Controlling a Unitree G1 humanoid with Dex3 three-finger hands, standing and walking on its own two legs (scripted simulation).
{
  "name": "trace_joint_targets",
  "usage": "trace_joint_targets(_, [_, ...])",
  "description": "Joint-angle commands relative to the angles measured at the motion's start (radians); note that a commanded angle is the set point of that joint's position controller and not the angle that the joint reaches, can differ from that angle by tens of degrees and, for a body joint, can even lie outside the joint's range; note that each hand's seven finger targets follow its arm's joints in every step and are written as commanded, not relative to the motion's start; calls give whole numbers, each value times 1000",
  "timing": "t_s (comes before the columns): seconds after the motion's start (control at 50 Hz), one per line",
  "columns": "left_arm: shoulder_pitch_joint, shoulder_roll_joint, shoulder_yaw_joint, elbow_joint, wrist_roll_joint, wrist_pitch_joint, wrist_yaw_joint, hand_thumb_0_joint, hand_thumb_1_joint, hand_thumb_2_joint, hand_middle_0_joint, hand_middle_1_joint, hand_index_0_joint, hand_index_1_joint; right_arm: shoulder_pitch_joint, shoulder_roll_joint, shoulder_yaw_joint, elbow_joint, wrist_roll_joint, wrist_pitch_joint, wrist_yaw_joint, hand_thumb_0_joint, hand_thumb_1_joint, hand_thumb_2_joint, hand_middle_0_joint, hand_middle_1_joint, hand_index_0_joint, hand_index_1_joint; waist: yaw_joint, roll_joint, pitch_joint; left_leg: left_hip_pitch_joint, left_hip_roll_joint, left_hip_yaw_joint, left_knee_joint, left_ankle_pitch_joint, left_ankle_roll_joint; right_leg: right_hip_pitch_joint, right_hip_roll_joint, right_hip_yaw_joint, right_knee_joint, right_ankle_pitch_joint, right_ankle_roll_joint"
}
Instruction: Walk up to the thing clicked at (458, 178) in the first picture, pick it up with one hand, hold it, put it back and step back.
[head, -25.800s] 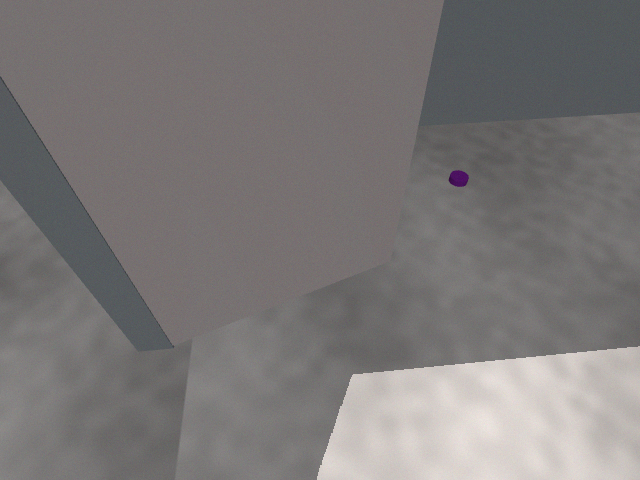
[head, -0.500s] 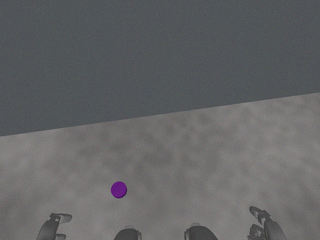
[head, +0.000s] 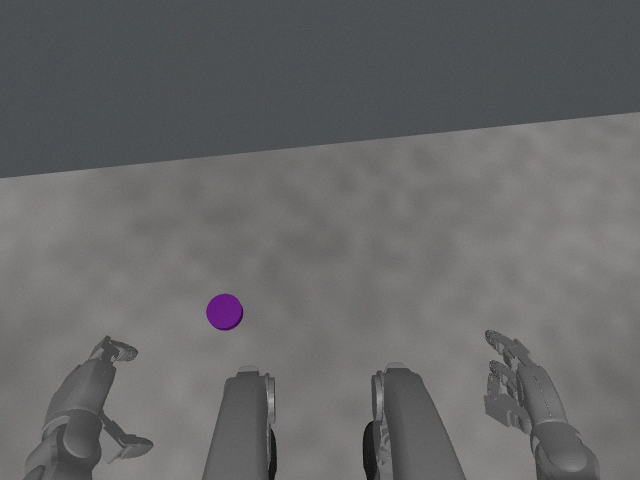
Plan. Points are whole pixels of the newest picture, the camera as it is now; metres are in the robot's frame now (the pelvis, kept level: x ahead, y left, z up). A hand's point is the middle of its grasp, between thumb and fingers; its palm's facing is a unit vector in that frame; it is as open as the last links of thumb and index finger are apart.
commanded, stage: rise first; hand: left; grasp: from above
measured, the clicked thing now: (225, 312) +0.44 +0.23 -0.56
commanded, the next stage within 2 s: none
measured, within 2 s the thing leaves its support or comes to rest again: neither
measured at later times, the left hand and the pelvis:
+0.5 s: hand (167, 345) +0.32 +0.28 -0.32, palm faces -0.47 -0.21 -0.86, open 14.1 cm; pelvis -0.06 +0.00 -0.17, yaw -3 degrees
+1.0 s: hand (185, 325) +0.37 +0.27 -0.39, palm faces -0.45 -0.02 -0.89, open 14.1 cm; pelvis -0.06 +0.01 -0.22, yaw -4 degrees
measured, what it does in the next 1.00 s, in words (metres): lowers itself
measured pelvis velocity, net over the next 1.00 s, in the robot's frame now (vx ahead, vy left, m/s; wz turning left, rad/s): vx -0.06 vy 0.01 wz -0.08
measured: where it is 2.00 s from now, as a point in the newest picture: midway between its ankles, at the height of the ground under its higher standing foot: outside the picture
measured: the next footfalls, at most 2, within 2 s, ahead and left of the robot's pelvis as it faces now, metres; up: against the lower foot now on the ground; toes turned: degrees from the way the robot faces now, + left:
none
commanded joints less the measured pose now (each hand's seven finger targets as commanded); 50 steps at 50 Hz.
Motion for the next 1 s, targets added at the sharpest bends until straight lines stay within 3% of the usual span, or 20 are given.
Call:
trace_joint_targets(0.0, [-110, 228, 81, -90, 106, -72, 90, 0, -555, 1001, -68, -1085, -66, -1086, 62, -171, -80, -64, 11, -18, 2, 0, -878, -895, 200, 300, 200, 300, 19, 123, -457, 234, -33, 11, -60, 385, 22, 62, 38, -21, -29, 344, -52])
trace_joint_targets(0.04, [-179, 263, 92, -115, 146, -74, 120, 0, -554, 1004, -64, -1087, -65, -1085, 68, -179, -87, -47, 12, -7, 6, 0, -885, -897, 200, 300, 200, 300, 24, 139, -526, 236, -29, 10, -17, 415, 21, 27, 38, -25, 15, 361, -54])
trace_joint_targets(0.08, [-273, 277, 80, -90, 180, -70, 141, 0, -558, 1010, -61, -1074, -61, -1074, 80, -180, -89, -25, 9, 1, 10, 0, -887, -898, 200, 300, 200, 300, 4, 121, -557, 178, -31, 13, 35, 408, 23, 4, 38, -26, 52, 365, -52])
trace_joint_targets(0.12, [-365, 278, 63, -32, 214, -72, 153, 0, -570, 1024, -65, -1061, -58, -1069, 86, -176, -88, 1, 2, 7, 13, 0, -889, -899, 200, 300, 200, 300, -7, 97, -557, 100, -33, 21, 96, 351, 33, -40, 40, -25, 73, 327, -49])
trace_joint_targets(0.18, [-484, 346, 84, 40, 265, -83, 170, 0, -577, 1031, -70, -1047, -61, -1056, 105, -185, -89, 21, -7, 19, 15, 0, -899, -902, 200, 300, 200, 300, -4, 64, -614, 16, -37, 27, 165, 262, 39, -63, 40, -24, 115, 261, -48])
trace_joint_targets(0.2, [-520, 342, 64, 75, 282, -90, 172, 0, -577, 1033, -67, -1042, -59, -1051, 107, -183, -87, 23, -10, 21, 16, 0, -899, -901, 200, 300, 200, 300, -15, 71, -598, -30, -39, 31, 177, 212, 38, -78, 40, -28, 125, 221, -47])
trace_joint_targets(0.26, [-613, 376, 59, 154, 322, -114, 177, 0, -569, 1031, -72, -1050, -67, -1056, 114, -186, -86, 33, -16, 32, 17, 0, -903, -902, 200, 300, 200, 300, -18, 66, -568, -103, -42, 33, 198, 95, 42, -143, 44, -37, 140, 96, -49])
trace_joint_targets(0.3, [-656, 409, 60, 186, 353, -128, 179, 0, -560, 1031, -73, -1053, -71, -1056, 123, -194, -84, 42, -22, 40, 18, 0, -903, -903, 200, 300, 200, 300, -17, 84, -582, -108, -41, 33, 220, 78, 42, -170, 47, -45, 163, 78, -51])
trace_joint_targets(0.34, [-711, 400, 36, 217, 380, -143, 183, 0, -567, 1048, -77, -1041, -66, -1052, 128, -190, -79, 46, -27, 50, 21, 0, -901, -903, 200, 300, 200, 300, -38, 77, -546, -163, -44, 32, 243, 28, 47, -209, 50, -49, 177, 29, -51])
trace_joint_targets(0.38, [-755, 471, 69, 254, 410, -159, 199, 0, -585, 1068, -82, -1029, -61, -1051, 130, -192, -74, 53, -30, 60, 22, 0, -903, -905, 200, 300, 200, 300, -35, 65, -531, -225, -53, 38, 268, -17, 52, -219, 53, -43, 185, -38, -51])
trace_joint_targets(0.42, [-785, 447, 41, 290, 437, -173, 212, 0, -583, 1068, -76, -1018, -56, -1039, 134, -192, -68, 63, -36, 70, 26, 0, -901, -904, 200, 300, 200, 300, -52, 73, -505, -249, -55, 35, 284, -46, 54, -269, 56, -50, 204, -64, -54])
trace_joint_targets(0.5, [-848, 467, 32, 347, 504, -189, 257, 0, -578, 1069, -74, -993, -51, -1016, 144, -203, -58, 85, -47, 90, 36, 0, -898, -903, 200, 300, 200, 300, -66, 128, -481, -226, -51, 7, 299, -53, 49, -363, 55, -81, 274, -30, -59])
trace_joint_targets(0.68, [-973, 476, 14, 451, 627, -197, 344, 0, -571, 1053, -68, -975, -50, -993, 186, -215, -44, 140, -78, 119, 62, 0, -895, -903, 200, 300, 200, 300, -87, 249, -519, -184, -47, 4, 370, 83, 36, -463, 51, -108, 387, 101, -65])
trace_joint_targets(0.74, [-1004, 455, 0, 473, 650, -198, 364, 0, -559, 1037, -64, -983, -55, -993, 193, -222, -48, 148, -88, 122, 71, 0, -895, -902, 200, 300, 200, 300, -104, 261, -524, -181, -44, -14, 376, 90, 33, -501, 50, -122, 420, 110, -61])
trace_joint_targets(0.9, [-1049, 470, -4, 533, 699, -196, 407, 0, -541, 1012, -61, -1016, -67, -1009, 198, -216, -40, 166, -112, 127, 84, 0, -898, -902, 200, 300, 200, 300, -132, 241, -532, -227, -49, 4, 445, 115, 46, -492, 52, -118, 444, 136, -53])
trace_joint_targets(0.94, [-1063, 506, 20, 550, 702, -195, 418, 0, -536, 1006, -60, -1020, -70, -1011, 197, -221, -41, 167, -115, 128, 85, 0, -899, -903, 200, 300, 200, 300, -129, 220, -536, -244, -47, 2, 456, 106, 48, -497, 54, -118, 451, 129, -56])
trace_joint_targets(0.98, [-1074, 473, -2, 576, 701, -194, 420, 0, -532, 998, -63, -1031, -76, -1018, 194, -212, -35, 169, -122, 125, 89, 0, -902, -904, 200, 300, 200, 300, -137, 217, -520, -261, -46, 9, 471, 106, 50, -501, 57, -118, 453, 131, -57])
